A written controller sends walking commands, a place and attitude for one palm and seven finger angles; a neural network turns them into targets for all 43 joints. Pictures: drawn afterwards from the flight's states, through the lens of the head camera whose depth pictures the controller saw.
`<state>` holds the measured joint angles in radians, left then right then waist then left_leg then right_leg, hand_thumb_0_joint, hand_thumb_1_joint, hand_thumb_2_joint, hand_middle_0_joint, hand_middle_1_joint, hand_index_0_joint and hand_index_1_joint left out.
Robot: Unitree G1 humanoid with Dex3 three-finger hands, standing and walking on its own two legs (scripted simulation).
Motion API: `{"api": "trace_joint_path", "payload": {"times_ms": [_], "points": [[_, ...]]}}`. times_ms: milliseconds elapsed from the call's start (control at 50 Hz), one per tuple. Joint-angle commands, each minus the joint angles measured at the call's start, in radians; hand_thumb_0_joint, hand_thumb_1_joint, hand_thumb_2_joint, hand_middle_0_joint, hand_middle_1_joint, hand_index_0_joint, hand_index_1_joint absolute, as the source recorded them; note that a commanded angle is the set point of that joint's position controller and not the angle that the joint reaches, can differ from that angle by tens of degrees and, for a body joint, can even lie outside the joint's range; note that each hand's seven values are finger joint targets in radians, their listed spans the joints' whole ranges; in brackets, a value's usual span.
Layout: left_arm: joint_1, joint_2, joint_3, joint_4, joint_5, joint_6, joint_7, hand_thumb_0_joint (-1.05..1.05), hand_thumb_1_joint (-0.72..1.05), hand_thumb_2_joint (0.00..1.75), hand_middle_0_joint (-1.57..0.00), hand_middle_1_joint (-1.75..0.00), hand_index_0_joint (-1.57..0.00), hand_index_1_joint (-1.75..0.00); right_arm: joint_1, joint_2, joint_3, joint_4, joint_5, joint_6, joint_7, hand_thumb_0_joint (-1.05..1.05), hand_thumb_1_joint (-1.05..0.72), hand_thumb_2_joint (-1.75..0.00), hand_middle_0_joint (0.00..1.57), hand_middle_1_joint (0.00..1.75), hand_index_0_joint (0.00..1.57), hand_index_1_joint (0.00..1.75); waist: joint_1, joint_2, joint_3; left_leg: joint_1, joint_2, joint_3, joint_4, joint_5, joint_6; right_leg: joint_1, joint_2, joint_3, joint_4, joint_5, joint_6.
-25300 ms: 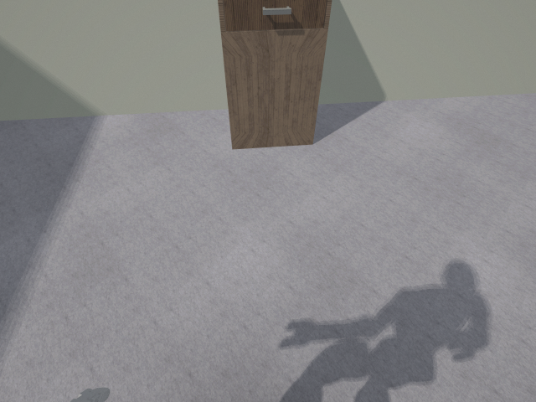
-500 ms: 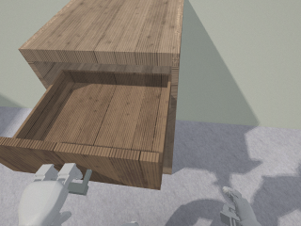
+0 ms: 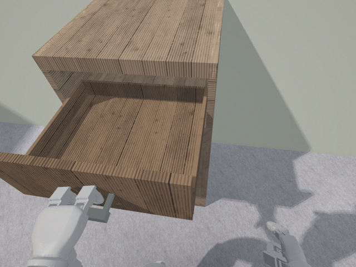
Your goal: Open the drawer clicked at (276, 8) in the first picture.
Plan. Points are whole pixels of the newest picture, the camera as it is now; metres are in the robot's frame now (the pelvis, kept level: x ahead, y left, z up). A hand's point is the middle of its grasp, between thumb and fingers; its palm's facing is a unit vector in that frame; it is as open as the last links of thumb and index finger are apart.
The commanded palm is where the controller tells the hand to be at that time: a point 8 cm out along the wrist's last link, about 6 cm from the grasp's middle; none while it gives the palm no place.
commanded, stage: lift the hand off the handle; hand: left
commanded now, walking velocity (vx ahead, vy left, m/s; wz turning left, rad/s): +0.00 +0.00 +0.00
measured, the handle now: (83, 203) +0.23 +0.23 +0.04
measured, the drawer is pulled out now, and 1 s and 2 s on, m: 0.30 0.29 0.29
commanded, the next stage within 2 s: draw the hand back to the body in 1.28 s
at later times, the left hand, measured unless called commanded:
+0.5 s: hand (64, 217) +0.19 +0.24 +0.08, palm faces +0.02 -0.12 -0.99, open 13.2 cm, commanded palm +0.17 +0.24 +0.15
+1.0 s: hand (45, 189) +0.20 +0.24 +0.17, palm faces +0.16 -0.13 -0.98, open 13.6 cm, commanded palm +0.17 +0.23 +0.22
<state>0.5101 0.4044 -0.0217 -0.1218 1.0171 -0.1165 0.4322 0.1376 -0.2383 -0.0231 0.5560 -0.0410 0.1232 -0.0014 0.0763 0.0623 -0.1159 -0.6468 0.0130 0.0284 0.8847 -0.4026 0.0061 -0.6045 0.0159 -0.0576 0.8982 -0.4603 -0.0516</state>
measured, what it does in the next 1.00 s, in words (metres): stands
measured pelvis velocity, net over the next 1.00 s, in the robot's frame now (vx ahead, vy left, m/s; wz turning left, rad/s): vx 0.02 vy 0.03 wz -0.01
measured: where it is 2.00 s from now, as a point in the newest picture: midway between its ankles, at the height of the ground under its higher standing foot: outside the picture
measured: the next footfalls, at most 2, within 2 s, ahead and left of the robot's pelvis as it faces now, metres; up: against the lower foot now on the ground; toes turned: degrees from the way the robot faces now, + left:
none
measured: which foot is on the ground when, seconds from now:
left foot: down 0.00-1.00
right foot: down 0.00-1.00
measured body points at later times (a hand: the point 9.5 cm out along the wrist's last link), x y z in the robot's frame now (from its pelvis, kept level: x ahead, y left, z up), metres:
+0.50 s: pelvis +0.01 +0.01 +0.02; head +0.02 -0.02 +0.47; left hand +0.18 +0.24 +0.13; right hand +0.22 -0.21 -0.07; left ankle +0.02 +0.12 -0.69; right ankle -0.01 -0.09 -0.69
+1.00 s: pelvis +0.02 +0.03 +0.04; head +0.01 -0.02 +0.49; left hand +0.19 +0.24 +0.22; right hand +0.24 -0.17 -0.05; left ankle +0.02 +0.12 -0.69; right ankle -0.01 -0.09 -0.69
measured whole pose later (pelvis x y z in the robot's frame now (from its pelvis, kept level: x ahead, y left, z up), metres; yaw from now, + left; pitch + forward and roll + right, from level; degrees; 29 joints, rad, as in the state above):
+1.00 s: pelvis +0.02 +0.03 +0.04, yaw -1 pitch +1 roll -1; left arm 0.51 0.48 -0.02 -0.57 0.87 0.07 0.12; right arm 0.13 -0.25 0.04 0.50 0.02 0.15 0.02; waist 0.11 0.12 -0.07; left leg -0.31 -0.01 0.05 0.59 -0.30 0.04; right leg -0.26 0.00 -0.03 0.57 -0.33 -0.01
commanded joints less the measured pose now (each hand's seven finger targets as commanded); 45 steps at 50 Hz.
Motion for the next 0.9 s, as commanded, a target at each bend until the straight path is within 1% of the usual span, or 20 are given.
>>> {"api": "trace_joint_path", "payload": {"times_ms": [0,20,40,80,160,220,260,300,380,440,500,560,580,640,700,780,800,820,860,880], "points": [[-0.136,0.202,0.167,-0.212,-0.017,0.031,0.028,0.00,-0.50,0.30,-0.30,-1.20,-0.30,-1.20,-0.126,-0.089,-0.023,-0.161,-0.003,-0.051,-0.011,0.00,-0.90,-0.90,0.20,0.30,0.20,0.30,-0.019,-0.040,-0.165,0.197,-0.041,-0.018,-0.107,0.124,0.029,0.027,-0.007,0.096,-0.218,0.196,0.013],[-0.137,0.183,0.146,-0.226,-0.024,0.032,0.024,0.00,-0.50,0.30,-0.30,-1.20,-0.30,-1.20,-0.120,-0.085,-0.026,-0.162,0.000,-0.054,-0.016,0.00,-0.90,-0.90,0.20,0.30,0.20,0.30,-0.025,-0.042,-0.160,0.203,-0.039,-0.016,-0.112,0.129,0.033,0.045,-0.008,0.090,-0.224,0.218,0.014],[-0.127,0.213,0.178,-0.246,-0.026,0.029,0.022,0.00,-0.50,0.30,-0.30,-1.20,-0.30,-1.20,-0.126,-0.085,-0.023,-0.164,-0.001,-0.055,-0.016,0.00,-0.90,-0.90,0.20,0.30,0.20,0.30,-0.012,-0.021,-0.171,0.220,-0.040,-0.018,-0.118,0.146,0.030,0.051,-0.007,0.098,-0.229,0.221,0.011],[-0.097,0.199,0.165,-0.283,-0.041,0.032,0.014,0.00,-0.50,0.30,-0.30,-1.20,-0.30,-1.20,-0.127,-0.086,-0.021,-0.173,0.004,-0.060,-0.017,0.00,-0.90,-0.90,0.20,0.30,0.20,0.30,-0.012,0.000,-0.172,0.244,-0.034,-0.019,-0.131,0.178,0.029,0.069,-0.006,0.091,-0.231,0.249,0.007],[-0.083,0.198,0.169,-0.307,-0.056,0.024,0.003,0.00,-0.50,0.30,-0.30,-1.20,-0.30,-1.20,-0.129,-0.084,-0.017,-0.173,0.001,-0.068,-0.017,0.00,-0.90,-0.90,0.20,0.30,0.20,0.30,-0.014,-0.038,-0.133,0.252,-0.030,-0.021,-0.151,0.166,0.031,0.075,-0.010,0.087,-0.261,0.228,0.015],[-0.084,0.189,0.158,-0.324,-0.065,0.033,-0.015,0.00,-0.50,0.30,-0.30,-1.20,-0.30,-1.20,-0.135,-0.085,-0.016,-0.173,0.007,-0.071,-0.013,0.00,-0.90,-0.90,0.20,0.30,0.20,0.30,-0.020,-0.031,-0.103,0.267,-0.025,-0.022,-0.172,0.169,0.029,0.078,-0.010,0.080,-0.272,0.228,0.015],[-0.046,0.182,0.156,-0.342,-0.072,0.041,-0.028,0.00,-0.50,0.30,-0.30,-1.20,-0.30,-1.20,-0.137,-0.086,-0.017,-0.181,0.010,-0.073,-0.010,0.00,-0.90,-0.90,0.20,0.30,0.20,0.30,-0.009,-0.014,-0.113,0.289,-0.020,-0.019,-0.188,0.180,0.028,0.098,-0.011,0.074,-0.284,0.229,0.016],[-0.036,0.203,0.172,-0.368,-0.083,0.052,-0.041,0.00,-0.50,0.30,-0.30,-1.20,-0.30,-1.20,-0.138,-0.091,-0.012,-0.184,0.010,-0.072,-0.008,0.00,-0.90,-0.90,0.20,0.30,0.20,0.30,-0.003,-0.037,-0.132,0.309,-0.020,-0.020,-0.194,0.201,0.026,0.112,-0.014,0.082,-0.292,0.245,0.018],[-0.074,0.190,0.144,-0.385,-0.091,0.068,-0.079,0.00,-0.50,0.30,-0.30,-1.20,-0.30,-1.20,-0.150,-0.092,-0.009,-0.190,0.019,-0.072,-0.011,0.00,-0.90,-0.90,0.20,0.30,0.20,0.30,-0.012,-0.038,-0.068,0.322,-0.012,-0.025,-0.230,0.179,0.027,0.120,-0.014,0.071,-0.327,0.204,0.020],[-0.097,0.197,0.133,-0.469,-0.093,0.063,-0.098,0.00,-0.50,0.30,-0.30,-1.20,-0.30,-1.20,-0.140,-0.093,-0.009,-0.198,0.016,-0.078,-0.008,0.00,-0.90,-0.90,0.20,0.30,0.20,0.30,0.002,-0.008,-0.118,0.381,-0.010,-0.021,-0.239,0.222,0.026,0.134,-0.019,0.073,-0.332,0.224,0.019],[-0.084,0.230,0.162,-0.508,-0.101,0.069,-0.110,0.00,-0.50,0.30,-0.30,-1.20,-0.30,-1.20,-0.141,-0.097,0.000,-0.202,0.017,-0.078,-0.007,0.00,-0.90,-0.90,0.20,0.30,0.20,0.30,0.003,-0.008,-0.108,0.397,-0.005,-0.023,-0.249,0.253,0.021,0.145,-0.021,0.080,-0.343,0.245,0.018],[-0.054,0.198,0.141,-0.509,-0.103,0.081,-0.128,0.00,-0.50,0.30,-0.30,-1.20,-0.30,-1.20,-0.142,-0.096,-0.002,-0.206,0.023,-0.070,-0.002,0.00,-0.90,-0.90,0.20,0.30,0.20,0.30,0.002,-0.010,-0.068,0.394,0.003,-0.024,-0.269,0.273,0.022,0.167,-0.018,0.051,-0.351,0.267,0.022],[-0.056,0.203,0.148,-0.509,-0.114,0.093,-0.139,0.00,-0.50,0.30,-0.30,-1.20,-0.30,-1.20,-0.160,-0.098,0.002,-0.211,0.030,-0.069,-0.001,0.00,-0.90,-0.90,0.20,0.30,0.20,0.30,0.002,-0.001,-0.052,0.398,0.006,-0.029,-0.279,0.267,0.021,0.171,-0.015,0.067,-0.367,0.266,0.018],[-0.103,0.219,0.145,-0.562,-0.116,0.098,-0.163,0.00,-0.50,0.30,-0.30,-1.20,-0.30,-1.20,-0.150,-0.100,0.004,-0.216,0.028,-0.065,-0.002,0.00,-0.90,-0.90,0.20,0.30,0.20,0.30,0.009,-0.002,-0.080,0.431,0.009,-0.025,-0.299,0.279,0.023,0.197,-0.021,0.050,-0.378,0.262,0.024],[-0.066,0.221,0.146,-0.621,-0.131,0.100,-0.181,0.00,-0.50,0.30,-0.30,-1.20,-0.30,-1.20,-0.145,-0.099,0.011,-0.232,0.033,-0.070,0.000,0.00,-0.90,-0.90,0.20,0.30,0.20,0.30,0.019,0.001,-0.113,0.459,0.019,-0.028,-0.308,0.337,0.020,0.227,-0.024,0.047,-0.382,0.296,0.024],[0.007,0.201,0.141,-0.662,-0.142,0.121,-0.202,0.00,-0.50,0.30,-0.30,-1.20,-0.30,-1.20,-0.164,-0.107,0.012,-0.247,0.045,-0.062,0.014,0.00,-0.90,-0.90,0.20,0.30,0.20,0.30,0.022,0.004,-0.079,0.467,0.035,-0.034,-0.319,0.420,0.013,0.246,-0.020,0.046,-0.395,0.350,0.025],[0.010,0.200,0.129,-0.676,-0.138,0.129,-0.211,0.00,-0.50,0.30,-0.30,-1.20,-0.30,-1.20,-0.141,-0.106,0.016,-0.248,0.042,-0.058,0.019,0.00,-0.90,-0.90,0.20,0.30,0.20,0.30,0.023,0.005,-0.095,0.470,0.039,-0.032,-0.325,0.418,0.014,0.248,-0.026,0.027,-0.391,0.330,0.030],[-0.022,0.224,0.142,-0.661,-0.134,0.137,-0.218,0.00,-0.50,0.30,-0.30,-1.20,-0.30,-1.20,-0.151,-0.108,0.016,-0.238,0.045,-0.049,0.018,0.00,-0.90,-0.90,0.20,0.30,0.20,0.30,0.016,-0.013,-0.054,0.456,0.039,-0.031,-0.337,0.388,0.011,0.245,-0.023,0.026,-0.401,0.314,0.031],[-0.044,0.206,0.118,-0.646,-0.125,0.157,-0.236,0.00,-0.50,0.30,-0.30,-1.20,-0.30,-1.20,-0.158,-0.104,0.019,-0.241,0.048,-0.041,0.022,0.00,-0.90,-0.90,0.20,0.30,0.20,0.30,0.018,-0.020,-0.042,0.462,0.036,-0.031,-0.353,0.353,0.016,0.251,-0.024,0.021,-0.414,0.289,0.032],[-0.031,0.213,0.138,-0.625,-0.138,0.175,-0.249,0.00,-0.50,0.30,-0.30,-1.20,-0.30,-1.20,-0.190,-0.101,0.024,-0.241,0.062,-0.043,0.023,0.00,-0.90,-0.90,0.20,0.30,0.20,0.30,0.019,-0.010,-0.018,0.456,0.040,-0.042,-0.367,0.324,0.011,0.262,-0.016,0.029,-0.420,0.268,0.025]]}}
